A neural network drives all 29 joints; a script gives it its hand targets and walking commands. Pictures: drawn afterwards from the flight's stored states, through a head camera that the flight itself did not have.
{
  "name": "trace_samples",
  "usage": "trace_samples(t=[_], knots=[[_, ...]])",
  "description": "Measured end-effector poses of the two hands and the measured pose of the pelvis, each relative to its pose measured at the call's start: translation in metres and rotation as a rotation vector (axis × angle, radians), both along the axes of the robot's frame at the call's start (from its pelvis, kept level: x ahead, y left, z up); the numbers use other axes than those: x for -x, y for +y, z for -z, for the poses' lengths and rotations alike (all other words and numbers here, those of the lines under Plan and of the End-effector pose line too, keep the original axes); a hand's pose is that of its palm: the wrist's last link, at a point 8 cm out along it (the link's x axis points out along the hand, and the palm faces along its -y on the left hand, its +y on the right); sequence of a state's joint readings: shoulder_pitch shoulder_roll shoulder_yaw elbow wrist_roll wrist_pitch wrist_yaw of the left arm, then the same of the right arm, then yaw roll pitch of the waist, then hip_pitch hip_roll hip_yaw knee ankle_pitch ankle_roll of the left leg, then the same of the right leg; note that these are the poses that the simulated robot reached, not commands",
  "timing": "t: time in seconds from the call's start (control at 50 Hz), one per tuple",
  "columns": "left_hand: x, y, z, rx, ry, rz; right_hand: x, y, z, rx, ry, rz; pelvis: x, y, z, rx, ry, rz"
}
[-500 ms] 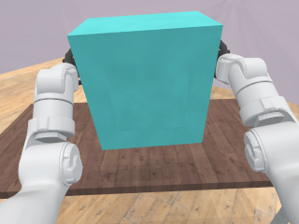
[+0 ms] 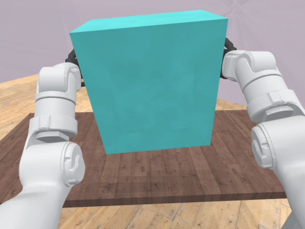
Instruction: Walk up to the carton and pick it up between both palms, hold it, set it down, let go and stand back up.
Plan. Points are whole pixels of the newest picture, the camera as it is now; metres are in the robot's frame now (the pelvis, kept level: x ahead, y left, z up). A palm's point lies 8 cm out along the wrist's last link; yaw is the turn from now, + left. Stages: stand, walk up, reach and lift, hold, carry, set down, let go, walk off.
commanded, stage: hold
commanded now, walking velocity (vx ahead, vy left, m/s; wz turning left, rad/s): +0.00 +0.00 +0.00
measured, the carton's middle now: (152, 84) +0.37 +0.00 +0.31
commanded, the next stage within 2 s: none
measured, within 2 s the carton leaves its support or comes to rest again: neither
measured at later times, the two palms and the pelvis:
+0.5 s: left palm (72, 74) +0.36 +0.19 +0.34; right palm (225, 68) +0.35 -0.18 +0.35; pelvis -0.01 +0.00 +0.00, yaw +1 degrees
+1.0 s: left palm (75, 79) +0.37 +0.19 +0.32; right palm (222, 75) +0.36 -0.18 +0.33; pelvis -0.01 +0.00 +0.00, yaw +0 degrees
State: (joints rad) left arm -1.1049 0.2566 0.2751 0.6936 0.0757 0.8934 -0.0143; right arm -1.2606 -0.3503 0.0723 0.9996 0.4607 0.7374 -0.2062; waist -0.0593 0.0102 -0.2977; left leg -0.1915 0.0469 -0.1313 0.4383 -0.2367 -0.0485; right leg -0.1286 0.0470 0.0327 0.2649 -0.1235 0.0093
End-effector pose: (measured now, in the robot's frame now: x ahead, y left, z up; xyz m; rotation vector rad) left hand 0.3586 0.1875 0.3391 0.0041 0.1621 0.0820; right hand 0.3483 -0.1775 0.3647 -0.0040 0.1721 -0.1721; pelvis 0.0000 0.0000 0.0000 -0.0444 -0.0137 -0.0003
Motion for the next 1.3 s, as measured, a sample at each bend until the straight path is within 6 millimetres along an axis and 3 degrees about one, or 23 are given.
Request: trace_samples(t=[0.34, 0.76, 0.96, 1.3], knots=[[0.002, 0.004, 0.002, -0.010, -0.001, -0.022, -0.004, 0.003, 0.014, -0.009, 0.000, -0.023, 0.007, -0.002, 0.000, -0.003, 0.025, -0.002], [-0.001, 0.002, 0.002, 0.002, -0.004, -0.015, -0.005, 0.001, 0.009, -0.011, 0.000, -0.013, 0.005, -0.001, 0.000, -0.003, 0.021, -0.003], [-0.007, 0.002, 0.018, -0.045, 0.028, -0.019, -0.013, 0.001, 0.033, -0.002, 0.036, -0.023, 0.008, 0.000, 0.000, -0.003, 0.021, -0.008], [-0.004, 0.000, 0.017, -0.017, 0.011, -0.018, -0.008, -0.002, 0.032, -0.015, 0.019, -0.016, 0.009, 0.002, 0.000, -0.005, 0.021, -0.005]])
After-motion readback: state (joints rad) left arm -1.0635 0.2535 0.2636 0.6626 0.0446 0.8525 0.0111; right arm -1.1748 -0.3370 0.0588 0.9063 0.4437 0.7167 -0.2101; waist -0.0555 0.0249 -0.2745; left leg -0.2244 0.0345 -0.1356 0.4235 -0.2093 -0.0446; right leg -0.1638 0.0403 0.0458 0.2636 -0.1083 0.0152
